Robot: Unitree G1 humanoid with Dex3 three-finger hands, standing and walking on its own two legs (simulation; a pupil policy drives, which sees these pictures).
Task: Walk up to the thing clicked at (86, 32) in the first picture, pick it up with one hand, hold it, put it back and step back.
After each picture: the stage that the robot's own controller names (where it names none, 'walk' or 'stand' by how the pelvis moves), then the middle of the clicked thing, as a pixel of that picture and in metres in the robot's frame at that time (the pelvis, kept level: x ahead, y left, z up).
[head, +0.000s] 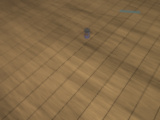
stand; (86, 33) +1.54 -0.01 -0.72
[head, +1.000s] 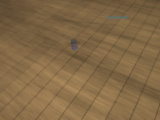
walk; (74, 44) +1.40 +0.25 -0.70
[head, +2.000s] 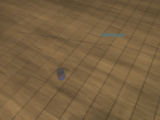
walk; (61, 74) +0.90 +0.28 -0.71
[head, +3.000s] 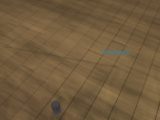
walk; (56, 107) +0.54 +0.23 -0.70
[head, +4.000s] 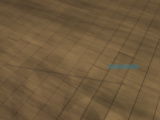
stand; out of the picture +0.32 +0.24 -0.70
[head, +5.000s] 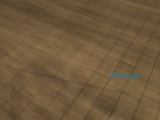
stand; out of the picture +0.31 +0.21 -0.72
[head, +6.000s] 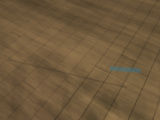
stand; out of the picture +0.34 +0.21 -0.72
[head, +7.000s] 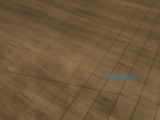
stand; out of the picture +0.29 +0.24 -0.73
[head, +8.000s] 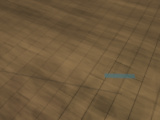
stand; out of the picture +0.30 +0.24 -0.73
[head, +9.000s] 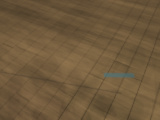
stand; out of the picture +0.29 +0.24 -0.73
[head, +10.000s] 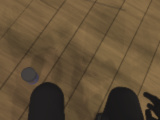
go down; (30, 76) +0.37 +0.25 -0.37
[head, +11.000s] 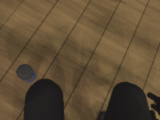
go down; (27, 74) +0.37 +0.27 -0.31
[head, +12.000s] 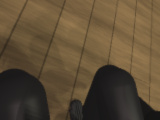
close in; out of the picture +0.35 +0.30 -0.22
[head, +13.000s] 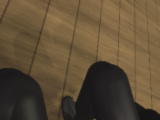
close; out of the picture +0.35 +0.29 -0.21
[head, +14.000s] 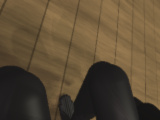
lift; out of the picture +0.34 +0.30 -0.22
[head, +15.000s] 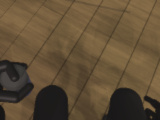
lift; (18, 82) +0.30 +0.23 -0.04
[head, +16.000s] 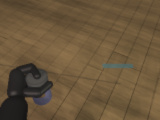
hold; (39, 87) +0.33 +0.17 +0.02
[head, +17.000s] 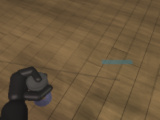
hold; (40, 90) +0.33 +0.17 +0.00
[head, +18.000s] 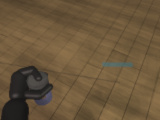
hold; (40, 89) +0.33 +0.17 +0.00
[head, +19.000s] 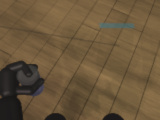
crouch; (31, 81) +0.35 +0.19 -0.07
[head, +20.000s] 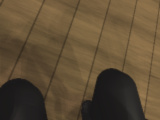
lower; out of the picture +0.40 +0.28 -0.16
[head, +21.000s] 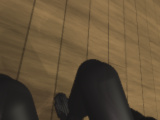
lower; out of the picture +0.38 +0.31 -0.22
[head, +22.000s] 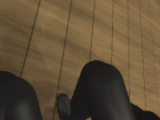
lower; out of the picture +0.37 +0.31 -0.22
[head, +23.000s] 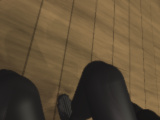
lower; out of the picture +0.37 +0.31 -0.22
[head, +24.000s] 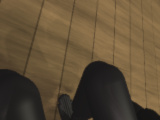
lower; out of the picture +0.36 +0.31 -0.22
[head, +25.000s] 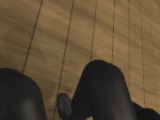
withdraw; out of the picture +0.36 +0.29 -0.22
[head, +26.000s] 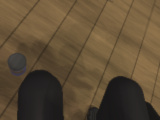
stand; (17, 65) +0.38 +0.26 -0.27
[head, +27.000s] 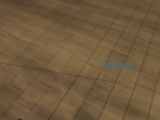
stand; out of the picture +0.32 +0.20 -0.64
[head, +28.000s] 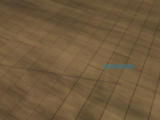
stand; out of the picture +0.33 +0.22 -0.67
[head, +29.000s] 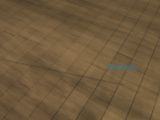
stand; out of the picture +0.33 +0.21 -0.68
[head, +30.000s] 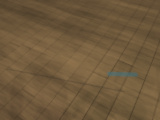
walk; out of the picture +0.35 +0.21 -0.72
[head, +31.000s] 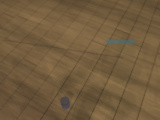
walk; (65, 103) +0.49 +0.15 -0.70
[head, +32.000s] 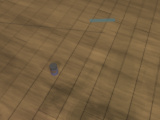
walk; (53, 69) +0.78 +0.26 -0.70
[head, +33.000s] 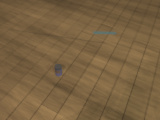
stand; (58, 70) +0.96 +0.24 -0.71
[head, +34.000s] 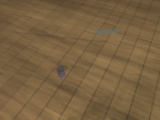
stand; (61, 71) +0.94 +0.25 -0.73
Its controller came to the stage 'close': yes
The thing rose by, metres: 0.71
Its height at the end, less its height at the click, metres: +0.00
